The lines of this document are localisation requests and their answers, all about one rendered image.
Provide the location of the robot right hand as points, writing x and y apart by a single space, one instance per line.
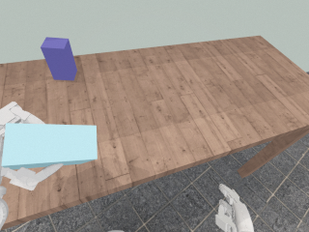
237 217

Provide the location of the robot left hand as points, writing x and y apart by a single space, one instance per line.
25 178

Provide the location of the sponge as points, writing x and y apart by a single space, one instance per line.
40 145

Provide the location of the table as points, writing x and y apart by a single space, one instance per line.
158 110

